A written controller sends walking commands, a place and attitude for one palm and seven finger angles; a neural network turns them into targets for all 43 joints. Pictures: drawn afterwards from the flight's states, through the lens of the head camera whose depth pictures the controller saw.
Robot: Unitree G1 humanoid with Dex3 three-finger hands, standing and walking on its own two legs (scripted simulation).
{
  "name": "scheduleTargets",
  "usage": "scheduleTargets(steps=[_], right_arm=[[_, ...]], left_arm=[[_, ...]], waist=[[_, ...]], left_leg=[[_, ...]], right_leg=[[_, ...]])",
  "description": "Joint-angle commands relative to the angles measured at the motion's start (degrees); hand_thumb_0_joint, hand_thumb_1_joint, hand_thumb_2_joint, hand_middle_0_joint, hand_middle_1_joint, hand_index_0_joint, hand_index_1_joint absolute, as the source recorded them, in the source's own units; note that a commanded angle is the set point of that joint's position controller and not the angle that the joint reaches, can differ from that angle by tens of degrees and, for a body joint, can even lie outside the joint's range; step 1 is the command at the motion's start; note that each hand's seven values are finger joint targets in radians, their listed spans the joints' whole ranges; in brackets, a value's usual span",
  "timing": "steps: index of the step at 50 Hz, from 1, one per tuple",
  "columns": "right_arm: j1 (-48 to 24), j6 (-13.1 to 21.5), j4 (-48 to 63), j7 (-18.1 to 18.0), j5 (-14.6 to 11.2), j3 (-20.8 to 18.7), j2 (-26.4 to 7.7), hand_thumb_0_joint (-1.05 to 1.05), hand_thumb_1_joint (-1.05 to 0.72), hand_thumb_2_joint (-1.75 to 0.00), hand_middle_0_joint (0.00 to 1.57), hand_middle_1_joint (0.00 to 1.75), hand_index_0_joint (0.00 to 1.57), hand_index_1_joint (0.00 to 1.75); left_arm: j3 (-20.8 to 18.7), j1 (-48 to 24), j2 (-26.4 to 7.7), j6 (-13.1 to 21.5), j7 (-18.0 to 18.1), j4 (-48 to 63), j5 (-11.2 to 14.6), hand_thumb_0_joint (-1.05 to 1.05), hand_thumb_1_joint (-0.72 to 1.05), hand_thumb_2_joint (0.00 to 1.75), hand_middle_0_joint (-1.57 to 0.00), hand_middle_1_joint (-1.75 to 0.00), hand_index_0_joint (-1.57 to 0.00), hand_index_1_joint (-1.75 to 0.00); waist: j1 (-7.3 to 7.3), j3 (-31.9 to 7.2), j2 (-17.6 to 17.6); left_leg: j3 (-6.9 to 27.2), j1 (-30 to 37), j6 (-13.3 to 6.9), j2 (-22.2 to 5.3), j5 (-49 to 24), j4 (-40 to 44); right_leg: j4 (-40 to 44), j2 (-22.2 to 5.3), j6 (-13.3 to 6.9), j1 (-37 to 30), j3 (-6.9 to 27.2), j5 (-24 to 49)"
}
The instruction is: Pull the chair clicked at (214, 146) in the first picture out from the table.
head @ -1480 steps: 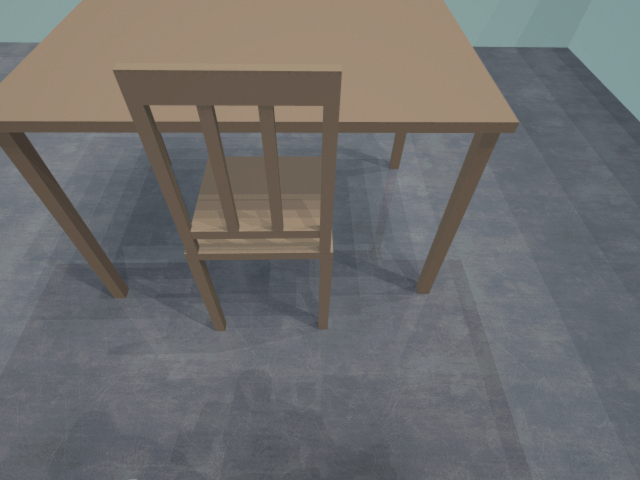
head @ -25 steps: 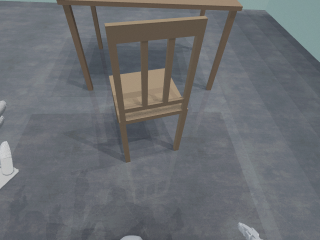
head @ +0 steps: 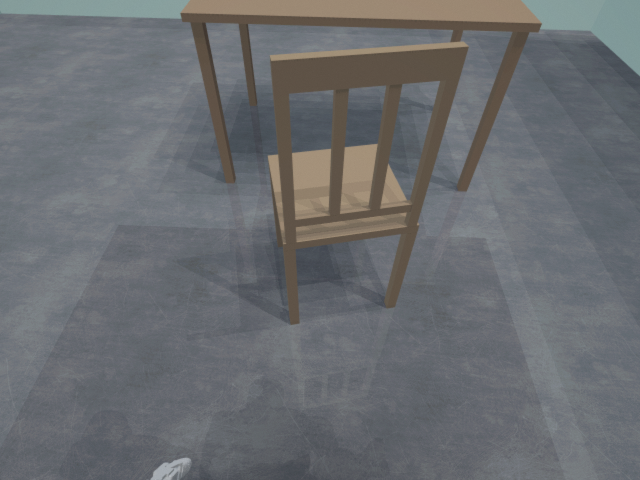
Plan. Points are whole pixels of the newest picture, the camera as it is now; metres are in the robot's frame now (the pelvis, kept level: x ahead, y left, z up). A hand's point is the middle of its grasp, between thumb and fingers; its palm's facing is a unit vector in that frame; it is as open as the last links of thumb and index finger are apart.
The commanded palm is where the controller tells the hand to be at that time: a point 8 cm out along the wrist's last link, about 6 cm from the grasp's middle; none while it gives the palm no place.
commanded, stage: let the arm hang, fingers relaxed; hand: left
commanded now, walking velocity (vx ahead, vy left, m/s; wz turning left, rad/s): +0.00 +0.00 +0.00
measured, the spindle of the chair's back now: (337, 158) +0.77 -0.02 -0.06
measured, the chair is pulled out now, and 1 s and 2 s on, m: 0.57 0.57 0.57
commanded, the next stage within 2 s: look to check the result in 0.84 s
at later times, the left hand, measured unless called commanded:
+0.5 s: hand out of the picture +0.05 +0.23 -0.14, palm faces -0.03 -0.96 -0.26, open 7.4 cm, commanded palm none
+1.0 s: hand out of the picture +0.06 +0.20 -0.15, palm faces -0.03 -0.98 -0.22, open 7.4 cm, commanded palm none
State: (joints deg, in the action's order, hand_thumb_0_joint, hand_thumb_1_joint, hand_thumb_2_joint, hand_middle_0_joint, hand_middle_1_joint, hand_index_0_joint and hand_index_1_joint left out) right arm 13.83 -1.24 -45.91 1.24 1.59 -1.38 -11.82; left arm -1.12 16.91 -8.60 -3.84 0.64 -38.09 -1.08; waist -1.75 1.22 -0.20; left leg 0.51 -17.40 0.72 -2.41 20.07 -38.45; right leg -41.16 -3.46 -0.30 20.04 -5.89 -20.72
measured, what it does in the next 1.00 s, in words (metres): stands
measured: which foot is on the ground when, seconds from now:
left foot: down 0.00-1.00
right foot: down 0.00-1.00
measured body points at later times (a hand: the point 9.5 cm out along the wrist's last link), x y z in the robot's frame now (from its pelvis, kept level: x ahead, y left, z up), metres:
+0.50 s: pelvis +0.01 +0.03 +0.03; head +0.02 +0.02 +0.47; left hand +0.05 +0.28 -0.12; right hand -0.01 -0.19 -0.14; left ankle +0.00 +0.14 -0.72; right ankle +0.01 -0.12 -0.72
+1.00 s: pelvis +0.03 +0.03 +0.03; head +0.05 +0.02 +0.48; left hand +0.06 +0.26 -0.13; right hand +0.00 -0.19 -0.14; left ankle +0.00 +0.14 -0.72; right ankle +0.01 -0.12 -0.72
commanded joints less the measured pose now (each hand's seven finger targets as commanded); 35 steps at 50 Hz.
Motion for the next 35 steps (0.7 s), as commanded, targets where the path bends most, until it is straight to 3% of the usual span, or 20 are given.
scheduleTargets(steps=[1, 3, 4, 6, 11, 14, 20, 27, 35], right_arm=[[-0.7, 2.0, 2.1, -1.8, 0.4, -2.4, -10.0, 0.0, -0.9, -0.9, 0.2, 0.3, 0.2, 0.3], [-0.6, 2.2, -0.1, -2.0, -0.3, -2.0, -6.7, 0.0, -0.9, -0.9, 0.2, 0.3, 0.2, 0.3], [0.7, 2.1, -0.6, -2.2, -0.4, -2.1, -5.1, 0.0, -0.9, -0.9, 0.2, 0.3, 0.2, 0.3], [3.1, 1.5, -2.6, -2.1, -0.7, -2.0, -4.5, 0.0, -0.9, -0.9, 0.2, 0.3, 0.2, 0.3], [4.6, 1.0, -6.2, -2.0, -0.5, -1.8, -4.8, 0.0, -0.9, -0.9, 0.2, 0.3, 0.2, 0.3], [5.6, 1.2, -8.0, -2.1, -0.6, -1.7, -4.9, 0.0, -0.9, -0.9, 0.2, 0.3, 0.2, 0.3], [6.9, 1.4, -11.0, -2.2, -0.8, -1.3, -4.4, 0.0, -0.9, -0.9, 0.2, 0.3, 0.2, 0.3], [7.8, 1.5, -13.8, -2.5, -0.7, -1.1, -2.8, 0.0, -0.9, -0.9, 0.2, 0.3, 0.2, 0.3], [8.2, 1.8, -15.3, -2.9, -0.8, -1.3, -2.0, 0.0, -0.9, -0.9, 0.2, 0.3, 0.2, 0.3]], left_arm=[[-1.7, -2.1, -9.6, 4.4, -0.1, 0.5, 0.7, 0.0, 0.9, 0.9, -0.2, -0.3, -0.2, -0.3], [-2.6, 1.0, -10.2, 4.8, 0.1, -5.6, 0.4, 0.0, 0.9, 0.9, -0.2, -0.3, -0.2, -0.3], [-3.0, 1.5, -9.5, 5.2, 0.4, -6.5, 0.3, 0.0, 0.9, 0.9, -0.2, -0.3, -0.2, -0.3], [-2.1, -0.8, -10.4, 5.3, 0.4, -9.0, 0.5, 0.0, 0.9, 0.9, -0.2, -0.3, -0.2, -0.3], [-1.1, -2.1, -9.7, 4.5, 0.6, -13.7, 0.6, 0.0, 0.9, 0.9, -0.2, -0.3, -0.2, -0.3], [-0.7, -1.5, -9.4, 4.5, 0.7, -16.2, 0.7, 0.0, 0.9, 0.9, -0.2, -0.3, -0.2, -0.3], [-0.4, -1.3, -9.5, 4.6, 1.1, -19.1, 0.8, 0.0, 0.9, 0.9, -0.2, -0.3, -0.2, -0.3], [-0.4, -1.6, -8.1, 4.7, 1.5, -20.7, 0.8, 0.0, 0.9, 0.9, -0.2, -0.3, -0.2, -0.3], [-0.7, -1.2, -7.1, 5.0, 1.8, -22.0, 0.8, 0.0, 0.9, 0.9, -0.2, -0.3, -0.2, -0.3]], waist=[[2.01, -1.7, -9.1], [2.26, -5.8, -8.5], [1.71, -7.6, -7.8], [0.62, -6.3, -4.1], [0.92, 1.7, -2.8], [1.08, 1.8, -0.5], [1.32, 1.3, 0.6], [1.26, 3.3, -0.2], [1.17, 1.8, -1.3]], left_leg=[[8.6, -1.6, -6.5, -7.8, -14.3, 17.4], [2.2, 2.0, -3.0, -2.8, -13.9, 12.3], [1.2, 4.0, -2.5, -2.1, -13.3, 10.8], [0.5, 5.0, -2.1, -1.8, -9.9, 11.0], [2.7, 2.2, -3.1, -3.5, -3.8, 18.3], [2.8, 3.4, -3.3, -3.8, -5.7, 19.6], [2.0, 5.6, -3.2, -3.5, -9.7, 19.9], [1.3, 6.1, -3.0, -3.4, -12.9, 20.3], [0.7, 8.6, -2.8, -3.4, -17.5, 19.1]], right_leg=[[9.2, 1.9, 0.4, -6.0, 5.9, 3.2], [13.4, -1.0, -1.5, -9.8, 9.4, 12.7], [14.7, -2.2, -2.2, -10.5, 10.2, 16.0], [17.2, -3.3, -2.5, -9.8, 10.4, 15.1], [20.3, -1.2, -1.4, -6.0, 7.6, 4.1], [20.5, -1.1, -1.1, -7.0, 7.3, 6.8], [20.9, -1.7, -0.7, -8.3, 7.0, 9.2], [21.0, -1.9, -0.6, -8.6, 7.1, 11.3], [20.7, -2.2, -0.6, -10.1, 6.8, 16.0]])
